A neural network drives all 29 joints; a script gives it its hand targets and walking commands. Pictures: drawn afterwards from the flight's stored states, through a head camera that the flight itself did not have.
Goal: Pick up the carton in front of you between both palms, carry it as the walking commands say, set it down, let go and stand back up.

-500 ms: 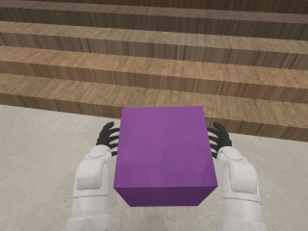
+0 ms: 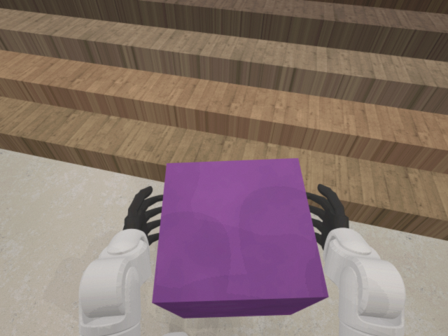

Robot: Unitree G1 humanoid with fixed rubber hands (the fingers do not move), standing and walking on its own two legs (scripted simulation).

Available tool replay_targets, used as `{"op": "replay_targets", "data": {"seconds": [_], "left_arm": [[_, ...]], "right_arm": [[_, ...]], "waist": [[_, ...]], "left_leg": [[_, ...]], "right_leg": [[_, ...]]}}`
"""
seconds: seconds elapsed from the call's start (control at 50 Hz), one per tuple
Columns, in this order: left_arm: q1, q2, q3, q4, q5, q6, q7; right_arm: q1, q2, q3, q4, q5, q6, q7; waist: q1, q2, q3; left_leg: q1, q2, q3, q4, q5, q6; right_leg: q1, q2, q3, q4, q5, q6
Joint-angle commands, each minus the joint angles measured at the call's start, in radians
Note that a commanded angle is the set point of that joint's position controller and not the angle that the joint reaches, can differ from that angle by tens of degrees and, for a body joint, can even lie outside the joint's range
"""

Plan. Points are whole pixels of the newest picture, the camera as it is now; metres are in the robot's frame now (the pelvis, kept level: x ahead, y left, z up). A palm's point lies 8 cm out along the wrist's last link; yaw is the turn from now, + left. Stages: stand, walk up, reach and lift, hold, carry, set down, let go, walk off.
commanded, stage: carry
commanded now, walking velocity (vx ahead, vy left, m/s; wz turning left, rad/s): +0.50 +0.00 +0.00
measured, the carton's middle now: (234, 246) +0.26 +0.01 +0.02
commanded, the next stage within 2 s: none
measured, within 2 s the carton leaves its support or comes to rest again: neither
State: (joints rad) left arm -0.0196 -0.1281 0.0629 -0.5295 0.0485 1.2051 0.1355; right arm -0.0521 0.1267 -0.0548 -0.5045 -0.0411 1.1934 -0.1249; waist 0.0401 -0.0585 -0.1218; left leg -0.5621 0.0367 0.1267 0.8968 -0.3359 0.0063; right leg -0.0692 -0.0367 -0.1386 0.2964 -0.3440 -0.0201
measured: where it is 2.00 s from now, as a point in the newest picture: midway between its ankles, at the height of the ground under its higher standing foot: (230, 58)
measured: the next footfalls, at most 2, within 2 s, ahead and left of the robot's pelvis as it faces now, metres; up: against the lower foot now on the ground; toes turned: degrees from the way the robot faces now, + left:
left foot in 0.12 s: +0.26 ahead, +0.11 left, +0.00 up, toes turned +8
right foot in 0.68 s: +0.66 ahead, -0.05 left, +0.00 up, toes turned -11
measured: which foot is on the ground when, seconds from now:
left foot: up 0.00-0.10, down 0.12-0.72, up 0.74-1.00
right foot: down 0.00-0.16, up 0.18-0.66, down 0.68-1.00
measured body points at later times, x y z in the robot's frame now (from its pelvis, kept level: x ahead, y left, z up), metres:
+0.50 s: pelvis +0.32 +0.05 +0.01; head +0.32 +0.08 +0.46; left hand +0.58 +0.19 +0.07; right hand +0.57 -0.11 +0.10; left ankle +0.22 +0.11 -0.74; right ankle +0.46 -0.12 -0.67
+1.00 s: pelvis +0.65 -0.01 +0.00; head +0.73 -0.02 +0.44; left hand +1.03 +0.14 +0.13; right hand +1.03 -0.16 +0.12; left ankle +0.68 +0.14 -0.65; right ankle +0.63 -0.04 -0.74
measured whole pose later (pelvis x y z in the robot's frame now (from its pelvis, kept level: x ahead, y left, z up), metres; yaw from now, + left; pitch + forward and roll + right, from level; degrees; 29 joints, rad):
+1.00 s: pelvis +0.65 -0.01 +0.00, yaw -1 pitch +6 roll +2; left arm -0.63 -0.06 0.26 -0.22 -0.03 1.20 0.19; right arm -0.66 0.07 -0.26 -0.23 -0.01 1.22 -0.18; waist 0.03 0.01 0.06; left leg -0.73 0.05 0.03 1.16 -0.24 0.07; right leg -0.29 0.02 -0.19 0.44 -0.27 -0.12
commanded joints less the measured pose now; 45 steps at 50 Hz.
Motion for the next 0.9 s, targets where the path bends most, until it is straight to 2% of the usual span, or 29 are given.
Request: {"op": "replay_targets", "data": {"seconds": [0.0,0.04,0.06,0.08,0.1,0.14,0.16,0.18,0.28,0.32,0.36,0.4,0.42,0.44,0.52,0.54,0.58,0.6,0.62,0.66,0.68,0.7,0.72,0.74,0.76,0.8,0.82,0.84,0.88], "left_arm": [[-0.374,-0.766,-0.691,-0.051,-0.338,0.013,-0.189],[-0.412,-0.771,-0.677,-0.028,-0.325,0.017,-0.186],[-0.424,-0.771,-0.682,-0.075,-0.332,0.01,-0.19],[-0.473,-0.76,-0.7,-0.083,-0.349,0.018,-0.192],[-0.454,-0.789,-0.71,-0.067,-0.334,0.027,-0.197],[-0.497,-0.87,-0.727,-0.064,-0.352,0.005,-0.21],[-0.474,-0.882,-0.701,-0.059,-0.345,-0.004,-0.217],[-0.427,-0.919,-0.697,0.052,-0.334,-0.009,-0.213],[-0.311,-0.919,-0.673,0.075,-0.247,-0.064,-0.173],[-0.281,-0.917,-0.683,0.04,-0.211,-0.068,-0.153],[-0.357,-0.933,-0.717,-0.018,-0.254,-0.069,-0.153],[-0.367,-0.862,-0.701,-0.012,-0.228,-0.049,-0.149],[-0.391,-0.868,-0.698,-0.005,-0.254,-0.041,-0.142],[-0.414,-0.862,-0.744,-0.065,-0.29,-0.039,-0.141],[-0.606,-0.734,-0.706,-0.112,-0.341,-0.008,-0.122],[-0.649,-0.676,-0.703,-0.127,-0.342,-0.001,-0.116],[-0.696,-0.556,-0.58,-0.034,-0.313,0.028,-0.087],[-0.776,-0.548,-0.59,-0.01,-0.338,0.032,-0.071],[-0.815,-0.52,-0.566,0.005,-0.345,0.03,-0.06],[-0.844,-0.476,-0.55,0.054,-0.344,0.022,-0.031],[-0.844,-0.496,-0.523,0.127,-0.334,0.02,-0.03],[-0.929,-0.551,-0.534,0.098,-0.365,0.016,-0.043],[-1.005,-0.62,-0.576,0.107,-0.395,0.014,-0.053],[-1.006,-0.611,-0.514,0.154,-0.38,0.009,-0.057],[-1.074,-0.656,-0.54,0.115,-0.399,0.002,-0.061],[-1.144,-0.625,-0.484,0.165,-0.397,-0.003,-0.065],[-1.153,-0.671,-0.51,0.183,-0.418,-0.002,-0.074],[-1.161,-0.642,-0.467,0.216,-0.377,-0.011,-0.067],[-1.225,-0.64,-0.476,0.234,-0.386,-0.015,-0.067]], "right_arm": [[-0.251,0.765,0.619,-0.01,0.221,0.02,0.146],[-0.312,0.779,0.627,-0.01,0.243,0.016,0.16],[-0.31,0.797,0.63,-0.014,0.252,0.017,0.161],[-0.315,0.768,0.624,-0.013,0.236,0.014,0.162],[-0.321,0.772,0.595,-0.013,0.25,0.014,0.168],[-0.394,0.867,0.667,-0.065,0.296,0.003,0.178],[-0.411,0.929,0.678,-0.086,0.318,-0.007,0.183],[-0.454,0.93,0.693,-0.097,0.328,-0.022,0.19],[-0.353,0.915,0.687,0.0,0.351,-0.039,0.217],[-0.288,0.883,0.692,-0.027,0.327,-0.035,0.234],[-0.321,0.842,0.674,-0.047,0.351,-0.038,0.231],[-0.347,0.796,0.654,-0.046,0.334,-0.016,0.231],[-0.361,0.768,0.659,-0.088,0.341,-0.019,0.222],[-0.348,0.759,0.647,-0.087,0.337,-0.016,0.211],[-0.483,0.645,0.605,-0.105,0.331,0.002,0.169],[-0.482,0.615,0.56,-0.068,0.296,0.012,0.15],[-0.642,0.529,0.539,-0.084,0.305,0.032,0.116],[-0.698,0.496,0.536,-0.06,0.305,0.038,0.096],[-0.762,0.469,0.53,-0.082,0.316,0.035,0.079],[-0.831,0.449,0.522,-0.071,0.332,0.043,0.051],[-0.904,0.439,0.52,-0.022,0.33,0.049,0.037],[-0.904,0.478,0.513,0.008,0.298,0.041,0.031],[-0.952,0.533,0.47,0.049,0.319,0.032,0.029],[-0.984,0.533,0.471,0.1,0.311,0.03,0.024],[-1.002,0.598,0.461,0.097,0.307,0.017,0.021],[-1.049,0.63,0.445,0.17,0.284,0.018,0.019],[-1.056,0.63,0.419,0.229,0.266,0.016,0.01],[-1.121,0.651,0.447,0.209,0.275,0.009,0.013],[-1.114,0.638,0.436,0.297,0.243,0.013,0.01]], "waist": [[-0.017,-0.186,-0.055],[-0.036,-0.107,-0.136],[-0.052,-0.04,-0.206],[-0.075,0.171,-0.276],[-0.062,0.347,-0.247],[-0.06,0.197,-0.239],[-0.065,0.076,-0.216],[-0.054,0.064,-0.228],[-0.045,0.136,-0.168],[-0.043,0.237,-0.143],[-0.041,0.226,-0.097],[-0.058,0.232,0.01],[-0.071,0.158,0.019],[-0.058,0.232,0.012],[-0.083,0.234,0.055],[-0.068,0.296,0.026],[-0.056,0.216,-0.02],[0.013,0.233,-0.098],[0.066,0.14,-0.257],[0.067,-0.307,-0.428],[0.055,-0.269,-0.405],[0.025,-0.075,-0.351],[0.005,0.02,-0.326],[0.013,-0.052,-0.3],[-0.005,0.013,-0.361],[0.009,-0.09,-0.359],[-0.023,-0.027,-0.359],[0.002,-0.086,-0.332],[0.003,-0.057,-0.316]], "left_leg": [[0.119,-0.073,0.163,-0.387,0.142,0.016],[0.408,-0.103,0.167,-0.41,0.251,0.048],[0.653,-0.046,0.118,-0.377,0.194,0.061],[0.808,0.227,-0.32,-0.5,-0.026,0.172],[0.82,0.359,-0.686,-0.661,0.04,0.268],[0.727,0.383,-0.607,-0.65,0.19,0.262],[0.647,0.36,-0.49,-0.638,0.272,0.229],[0.626,0.326,-0.398,-0.649,0.289,0.159],[0.598,0.254,-0.186,-0.689,0.54,0.081],[0.655,0.207,-0.114,-0.696,0.536,0.007],[0.624,0.183,-0.073,-0.747,0.41,0.087],[0.603,0.197,-0.071,-0.766,0.419,0.075],[0.655,0.194,-0.08,-0.746,0.436,0.084],[0.673,0.167,-0.042,-0.729,0.55,0.065],[0.619,0.122,0.043,-0.671,0.765,0.072],[0.609,0.134,0.048,-0.647,0.779,0.09],[0.627,0.181,0.018,-0.473,1.047,0.1],[0.615,0.133,0.063,-0.259,1.046,0.064],[0.515,0.078,0.067,-0.013,0.849,0.041],[-0.041,-0.139,-0.078,0.569,-0.094,0.031],[-0.067,-0.051,-0.181,0.63,-0.067,0.066],[-0.073,0.021,-0.201,0.608,-0.035,0.09],[-0.046,0.038,-0.195,0.521,0.031,0.094],[-0.047,0.029,-0.175,0.457,0.073,0.087],[-0.065,0.005,-0.152,0.423,0.077,0.086],[-0.087,0.006,-0.115,0.37,0.072,0.088],[-0.086,0.019,-0.104,0.371,0.08,0.086],[-0.118,0.006,-0.07,0.319,0.101,0.069],[-0.188,-0.004,-0.028,0.309,0.122,0.064]], "right_leg": [[0.131,-0.166,0.042,0.021,0.759,-0.062],[0.003,-0.134,-0.043,0.242,0.888,-0.01],[-0.166,-0.113,-0.052,0.393,0.743,0.006],[-0.364,-0.024,-0.059,0.74,0.403,0.058],[-0.579,0.095,0.024,0.94,-0.098,0.056],[-0.648,-0.021,0.153,1.027,-0.105,-0.022],[-0.618,-0.063,0.143,1.019,-0.097,-0.003],[-0.571,-0.101,0.165,0.91,-0.017,-0.016],[-0.588,-0.067,0.058,0.731,0.151,-0.002],[-0.636,-0.05,0.027,0.677,0.253,0.023],[-0.641,-0.041,0.007,0.535,0.273,0.035],[-0.672,-0.05,-0.022,0.483,0.359,0.037],[-0.682,-0.037,-0.025,0.415,0.335,0.039],[-0.678,-0.027,-0.064,0.367,0.351,0.023],[-0.547,0.035,-0.145,0.294,0.363,-0.029],[-0.474,0.035,-0.121,0.289,0.388,-0.033],[-0.351,0.066,-0.156,0.318,0.269,-0.069],[-0.194,0.097,-0.169,0.221,0.236,-0.071],[0.054,0.011,-0.051,0.183,0.342,-0.099],[0.407,-0.372,0.707,0.028,0.253,-0.3],[0.346,-0.331,0.639,0.013,0.261,-0.233],[0.236,-0.317,0.522,0.003,0.239,-0.193],[0.189,-0.273,0.409,0.029,0.31,-0.155],[0.142,-0.225,0.284,0.045,0.46,-0.125],[0.185,-0.195,0.255,0.065,0.458,-0.138],[0.159,-0.195,0.241,0.094,0.574,-0.131],[0.153,-0.213,0.163,0.083,0.562,-0.142],[0.137,-0.196,0.179,0.089,0.588,-0.132],[0.162,-0.186,0.113,0.104,0.771,-0.101]]}}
